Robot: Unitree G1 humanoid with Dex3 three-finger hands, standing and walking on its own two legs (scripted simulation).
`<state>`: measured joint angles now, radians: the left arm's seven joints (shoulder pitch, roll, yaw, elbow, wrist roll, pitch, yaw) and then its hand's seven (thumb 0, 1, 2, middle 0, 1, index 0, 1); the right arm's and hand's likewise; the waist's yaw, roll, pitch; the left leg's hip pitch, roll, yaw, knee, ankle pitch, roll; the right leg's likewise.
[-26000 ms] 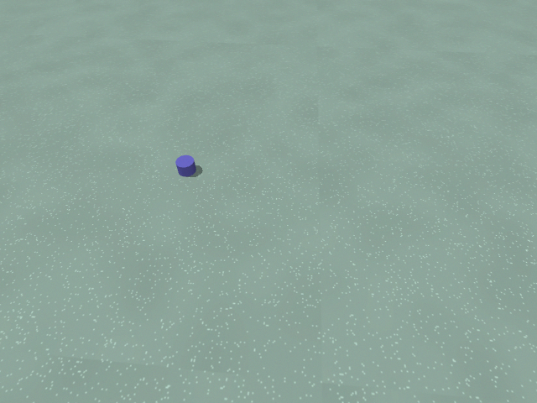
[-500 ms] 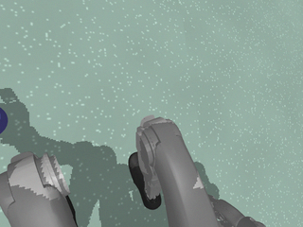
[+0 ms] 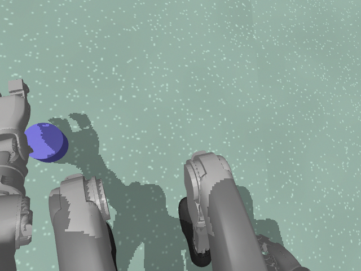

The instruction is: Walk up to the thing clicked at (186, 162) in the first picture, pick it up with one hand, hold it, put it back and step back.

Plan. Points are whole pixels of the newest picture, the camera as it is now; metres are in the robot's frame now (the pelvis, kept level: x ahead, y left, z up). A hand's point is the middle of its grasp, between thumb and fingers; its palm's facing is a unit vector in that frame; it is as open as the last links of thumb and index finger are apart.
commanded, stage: withdraw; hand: left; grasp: from above
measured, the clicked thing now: (46, 143) +0.43 +0.28 -0.29
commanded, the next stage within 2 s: home in 0.56 s
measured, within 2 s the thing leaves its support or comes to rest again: neither
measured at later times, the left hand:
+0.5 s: hand (21, 143) +0.40 +0.29 -0.14, palm faces -0.51 -0.08 -0.85, open 13.9 cm
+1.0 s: hand (2, 128) +0.41 +0.29 -0.06, palm faces -0.36 -0.26 -0.90, open 11.7 cm
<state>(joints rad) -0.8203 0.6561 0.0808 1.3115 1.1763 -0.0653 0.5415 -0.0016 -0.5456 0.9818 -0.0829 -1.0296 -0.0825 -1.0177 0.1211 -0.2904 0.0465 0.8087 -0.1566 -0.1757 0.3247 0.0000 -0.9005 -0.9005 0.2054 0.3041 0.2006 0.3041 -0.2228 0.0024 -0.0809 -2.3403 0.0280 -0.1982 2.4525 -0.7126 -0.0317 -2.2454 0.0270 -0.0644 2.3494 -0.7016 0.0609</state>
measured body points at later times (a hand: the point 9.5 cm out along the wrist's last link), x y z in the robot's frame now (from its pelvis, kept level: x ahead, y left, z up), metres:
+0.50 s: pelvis -0.02 -0.01 +0.03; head +0.19 +0.07 +0.42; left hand +0.42 +0.29 -0.09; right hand +0.07 -0.29 -0.06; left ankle +0.06 +0.13 -0.29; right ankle +0.10 -0.13 -0.29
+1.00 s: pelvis +0.00 +0.00 +0.07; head +0.19 +0.05 +0.48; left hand +0.42 +0.30 -0.01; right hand +0.09 -0.25 -0.06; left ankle +0.06 +0.13 -0.29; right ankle +0.10 -0.13 -0.29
